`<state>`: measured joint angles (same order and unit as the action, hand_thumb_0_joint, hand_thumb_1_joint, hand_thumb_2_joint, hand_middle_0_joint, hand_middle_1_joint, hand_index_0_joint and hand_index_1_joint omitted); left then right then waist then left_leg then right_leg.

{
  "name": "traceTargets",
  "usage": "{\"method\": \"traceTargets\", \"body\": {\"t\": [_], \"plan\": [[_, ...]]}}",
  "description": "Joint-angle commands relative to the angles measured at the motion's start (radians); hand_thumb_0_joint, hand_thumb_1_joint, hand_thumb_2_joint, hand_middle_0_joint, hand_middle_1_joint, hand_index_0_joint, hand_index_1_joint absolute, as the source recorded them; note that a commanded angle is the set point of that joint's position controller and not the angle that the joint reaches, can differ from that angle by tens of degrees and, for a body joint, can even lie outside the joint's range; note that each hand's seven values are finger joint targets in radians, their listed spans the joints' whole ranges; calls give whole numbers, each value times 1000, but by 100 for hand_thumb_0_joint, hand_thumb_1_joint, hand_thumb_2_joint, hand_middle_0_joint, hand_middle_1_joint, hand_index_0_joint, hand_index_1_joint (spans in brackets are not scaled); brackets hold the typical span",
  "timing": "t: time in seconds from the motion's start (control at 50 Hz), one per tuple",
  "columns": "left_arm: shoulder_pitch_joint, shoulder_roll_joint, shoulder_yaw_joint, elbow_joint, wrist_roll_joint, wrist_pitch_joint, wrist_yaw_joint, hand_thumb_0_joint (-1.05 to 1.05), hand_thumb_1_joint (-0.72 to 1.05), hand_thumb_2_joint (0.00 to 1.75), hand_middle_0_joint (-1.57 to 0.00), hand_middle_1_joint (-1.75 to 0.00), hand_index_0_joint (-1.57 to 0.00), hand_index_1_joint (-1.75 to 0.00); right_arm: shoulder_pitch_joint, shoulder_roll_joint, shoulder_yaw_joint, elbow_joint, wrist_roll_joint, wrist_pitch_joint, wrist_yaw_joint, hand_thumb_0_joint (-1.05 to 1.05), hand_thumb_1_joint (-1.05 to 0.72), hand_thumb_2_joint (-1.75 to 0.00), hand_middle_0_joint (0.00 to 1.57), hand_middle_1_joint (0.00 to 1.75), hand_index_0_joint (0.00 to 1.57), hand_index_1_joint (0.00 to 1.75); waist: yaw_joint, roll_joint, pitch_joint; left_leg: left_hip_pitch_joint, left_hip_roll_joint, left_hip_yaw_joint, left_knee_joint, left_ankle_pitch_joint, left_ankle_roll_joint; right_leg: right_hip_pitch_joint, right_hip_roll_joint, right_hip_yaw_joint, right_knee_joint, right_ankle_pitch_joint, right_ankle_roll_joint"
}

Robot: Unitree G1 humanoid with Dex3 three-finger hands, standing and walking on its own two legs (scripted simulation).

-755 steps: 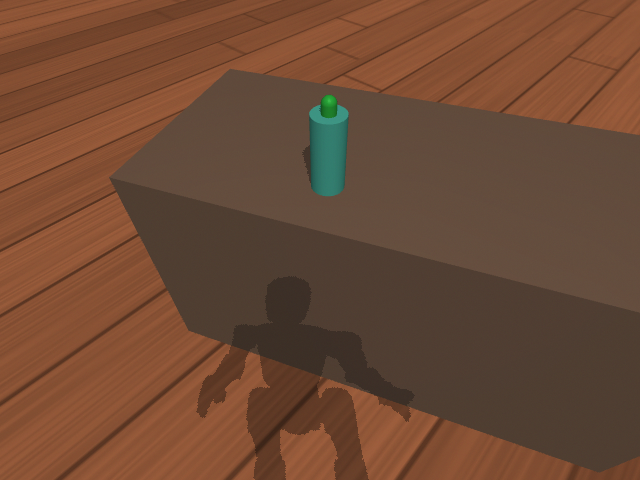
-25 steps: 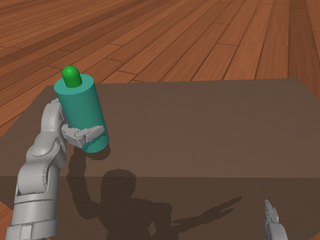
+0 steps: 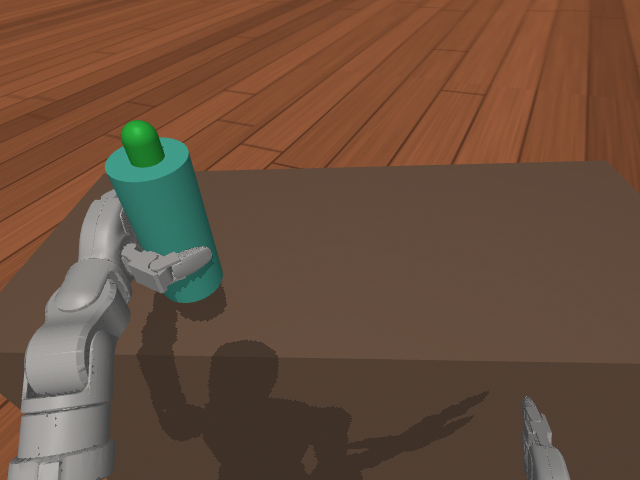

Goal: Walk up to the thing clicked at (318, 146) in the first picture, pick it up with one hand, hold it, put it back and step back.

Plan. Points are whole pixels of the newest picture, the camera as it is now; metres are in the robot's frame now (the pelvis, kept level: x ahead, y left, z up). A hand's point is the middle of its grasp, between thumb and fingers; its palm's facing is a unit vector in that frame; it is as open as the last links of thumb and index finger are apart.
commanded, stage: hold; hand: left
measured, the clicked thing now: (168, 214) +0.33 +0.16 +0.24
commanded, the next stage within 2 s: none
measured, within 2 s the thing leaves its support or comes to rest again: neither
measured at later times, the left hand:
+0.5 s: hand (173, 235) +0.33 +0.16 +0.22, palm faces +0.10 -0.99 -0.04, open 10.6 cm
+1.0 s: hand (168, 242) +0.32 +0.17 +0.21, palm faces +0.10 -0.99 -0.05, open 10.6 cm
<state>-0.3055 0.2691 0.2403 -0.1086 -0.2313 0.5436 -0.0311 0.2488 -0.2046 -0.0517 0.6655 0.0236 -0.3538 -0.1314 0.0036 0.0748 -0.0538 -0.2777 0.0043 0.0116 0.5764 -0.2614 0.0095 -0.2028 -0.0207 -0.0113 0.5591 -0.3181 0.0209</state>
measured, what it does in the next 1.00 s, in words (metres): stands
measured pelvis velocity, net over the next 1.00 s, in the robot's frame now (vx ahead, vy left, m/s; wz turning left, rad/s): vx -0.01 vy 0.00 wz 0.00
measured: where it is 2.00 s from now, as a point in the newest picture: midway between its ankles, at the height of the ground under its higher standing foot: outside the picture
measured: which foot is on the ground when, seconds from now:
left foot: down 0.00-1.00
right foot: down 0.00-1.00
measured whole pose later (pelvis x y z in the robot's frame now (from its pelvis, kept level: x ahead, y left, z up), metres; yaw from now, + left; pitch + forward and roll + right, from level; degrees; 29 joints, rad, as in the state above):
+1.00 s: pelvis -0.01 +0.00 +0.00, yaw +0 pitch -3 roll +0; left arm -0.28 0.28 0.25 -0.16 -0.24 0.60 -0.04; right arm 0.24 -0.21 -0.05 0.69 0.03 -0.37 -0.13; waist 0.01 0.08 -0.05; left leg -0.28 0.00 0.01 0.57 -0.25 0.01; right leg -0.20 -0.02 -0.02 0.56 -0.31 0.02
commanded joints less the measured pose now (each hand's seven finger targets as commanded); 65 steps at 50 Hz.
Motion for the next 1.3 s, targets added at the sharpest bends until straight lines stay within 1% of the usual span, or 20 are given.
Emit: {"method": "traceTargets", "body": {"t": [0.0,0.08,0.16,0.24,0.4,0.44,0.6,0.66,0.68,0.7,0.8,0.84,0.92,0.94,0.96,1.04,1.06,1.1,1.14,1.28], "plan": [[-565,222,112,-352,-24,-114,-1,0,1,129,-122,-143,-123,-144,-121,-110,-44,-152,2,-70,-9,0,52,-6,5,5,5,5,-11,-16,-259,205,-6,-10,-64,201,5,-56,26,-40,-97,226,-11],[-564,221,125,-384,-28,-98,2,0,3,128,-121,-142,-122,-144,-127,-113,-50,-162,2,-72,-9,0,52,-6,5,5,5,5,-5,-12,-279,214,-5,-11,-63,215,3,-40,27,-44,-95,235,-12],[-564,228,136,-390,-32,-88,4,0,2,130,-121,-143,-123,-144,-135,-70,-7,-168,5,-73,-6,0,52,-6,5,5,5,5,10,-30,-256,189,-10,-11,-62,212,7,-33,24,-43,-97,231,-8],[-574,196,104,-361,-34,-77,-5,0,3,130,-121,-144,-123,-145,-132,-90,-24,-157,5,-68,-3,0,52,-6,5,5,5,5,-3,-18,-243,189,-8,-9,-70,185,7,-53,25,-42,-99,215,-11],[-616,253,146,-449,-37,-95,-2,0,3,130,-121,-143,-122,-145,-118,-92,-29,-148,6,-74,0,0,51,-6,5,5,5,5,3,5,-279,208,-4,-15,-65,197,3,-49,26,-43,-90,222,-13],[-566,213,124,-398,-37,-86,-3,0,2,130,-121,-144,-123,-145,-143,-91,-26,-160,6,-79,2,0,52,-6,5,5,5,5,1,-1,-257,197,-6,-14,-66,184,4,-56,26,-43,-93,208,-13],[-571,252,158,-414,-44,-86,-6,0,5,133,-122,-145,-124,-147,-154,-104,-34,-135,3,-87,-11,0,52,-6,5,5,5,5,5,-26,-260,192,-9,-13,-65,171,7,-52,27,-41,-97,198,-8],[-512,171,104,-314,-41,-72,-15,0,4,132,-121,-145,-123,-147,-158,-92,-22,-143,3,-83,-8,0,52,-6,5,5,5,5,-1,-48,-231,177,-6,-18,-75,149,5,-67,31,-47,-98,177,-12],[-573,233,137,-438,-43,-87,-13,0,6,133,-122,-145,-124,-147,-156,-90,-22,-131,6,-79,-7,0,53,-6,5,5,5,5,18,-1,-259,184,-10,-15,-72,155,4,-58,26,-44,-99,182,-13],[-546,248,149,-380,-37,-84,-12,0,4,132,-121,-144,-123,-145,-148,-113,-42,-151,7,-80,-8,0,53,-6,5,5,5,5,0,-18,-260,197,-8,-12,-68,162,4,-65,28,-46,-99,187,-12],[-548,263,159,-423,-39,-86,-14,0,7,134,-122,-146,-124,-147,-125,-89,-24,-125,10,-74,-7,0,53,-6,5,5,5,5,3,-9,-253,194,-14,-8,-64,194,11,-55,21,-38,-100,224,-8],[-528,186,98,-360,-38,-81,-21,0,6,134,-123,-146,-124,-148,-165,-98,-30,-140,8,-83,-6,0,53,-6,5,5,5,5,-4,-19,-233,184,-12,-11,-69,164,8,-71,24,-39,-101,196,-11],[-583,283,172,-435,-36,-99,-6,0,2,134,-123,-147,-124,-149,-143,-109,-39,-134,5,-87,-11,0,53,-6,5,5,5,5,2,3,-266,209,-6,-14,-71,170,4,-63,27,-44,-99,194,-12],[-543,203,100,-389,-30,-91,-9,0,5,134,-121,-146,-123,-147,-166,-90,-28,-136,6,-91,-12,0,53,-6,5,5,5,5,-6,14,-244,203,-10,-12,-72,169,3,-78,26,-43,-99,195,-13],[-575,225,139,-417,-43,-99,-7,0,4,134,-122,-146,-124,-148,-145,-98,-33,-132,2,-92,-14,0,52,-7,5,5,5,5,-9,-12,-262,209,-6,-14,-67,161,5,-65,27,-42,-100,192,-9],[-574,260,160,-397,-40,-102,-5,0,3,136,-124,-149,-125,-150,-148,-101,-34,-137,3,-95,-16,0,52,-7,5,5,5,5,-1,-15,-274,204,-8,-13,-68,176,7,-45,26,-42,-102,204,-10],[-588,245,137,-415,-37,-102,-6,0,3,136,-123,-149,-125,-150,-156,-97,-33,-122,3,-95,-16,0,52,-6,5,5,5,5,0,12,-278,207,-7,-14,-69,188,5,-49,26,-43,-93,218,-14],[-580,262,160,-376,-39,-97,-8,0,1,134,-123,-148,-125,-149,-144,-108,-41,-104,2,-95,-15,0,52,-6,5,5,5,5,-3,-4,-265,200,-6,-14,-71,174,5,-55,27,-44,-98,204,-12],[-595,225,115,-364,-33,-93,-12,0,2,135,-123,-147,-124,-149,-171,-93,-28,-115,4,-99,-11,0,52,-7,5,5,5,5,-1,18,-256,205,-3,-19,-80,161,0,-73,31,-50,-96,188,-19],[-553,209,120,-303,-40,-74,-23,0,2,135,-121,-147,-123,-148,-167,-116,-46,-115,6,-101,-9,0,52,-6,5,5,5,5,-2,-33,-245,194,-6,-15,-76,163,5,-75,32,-50,-102,186,-15]]}}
